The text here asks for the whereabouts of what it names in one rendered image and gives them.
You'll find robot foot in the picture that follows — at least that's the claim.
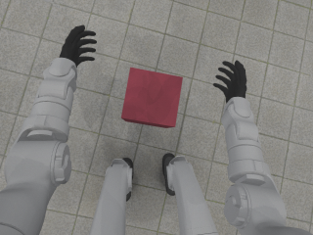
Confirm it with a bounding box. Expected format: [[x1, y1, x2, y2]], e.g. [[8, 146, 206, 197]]
[[162, 153, 175, 196], [123, 158, 134, 202]]

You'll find robot right foot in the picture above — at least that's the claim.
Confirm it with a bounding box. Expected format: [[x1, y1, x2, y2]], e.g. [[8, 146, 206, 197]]
[[162, 153, 175, 196]]

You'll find right robot hand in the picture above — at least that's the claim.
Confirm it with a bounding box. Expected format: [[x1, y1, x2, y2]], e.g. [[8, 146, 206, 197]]
[[213, 60, 247, 103]]

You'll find left robot forearm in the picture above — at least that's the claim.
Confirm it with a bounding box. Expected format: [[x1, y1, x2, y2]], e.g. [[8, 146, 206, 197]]
[[4, 57, 77, 183]]

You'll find left robot hand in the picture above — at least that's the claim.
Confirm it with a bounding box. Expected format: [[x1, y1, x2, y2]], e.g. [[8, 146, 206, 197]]
[[59, 24, 97, 67]]

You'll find robot left foot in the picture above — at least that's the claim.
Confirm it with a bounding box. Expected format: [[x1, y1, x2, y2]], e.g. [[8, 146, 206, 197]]
[[123, 158, 134, 202]]

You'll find robot right upper arm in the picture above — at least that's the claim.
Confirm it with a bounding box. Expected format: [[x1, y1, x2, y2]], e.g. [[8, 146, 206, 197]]
[[223, 182, 313, 235]]

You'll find carton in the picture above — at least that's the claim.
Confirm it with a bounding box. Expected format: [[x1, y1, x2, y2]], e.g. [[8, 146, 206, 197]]
[[121, 67, 183, 128]]

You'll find robot left upper arm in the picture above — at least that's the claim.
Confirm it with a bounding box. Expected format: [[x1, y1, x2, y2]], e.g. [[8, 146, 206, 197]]
[[0, 140, 72, 235]]

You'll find right robot forearm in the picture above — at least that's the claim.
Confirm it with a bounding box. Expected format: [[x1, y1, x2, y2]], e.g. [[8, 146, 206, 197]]
[[221, 97, 287, 221]]

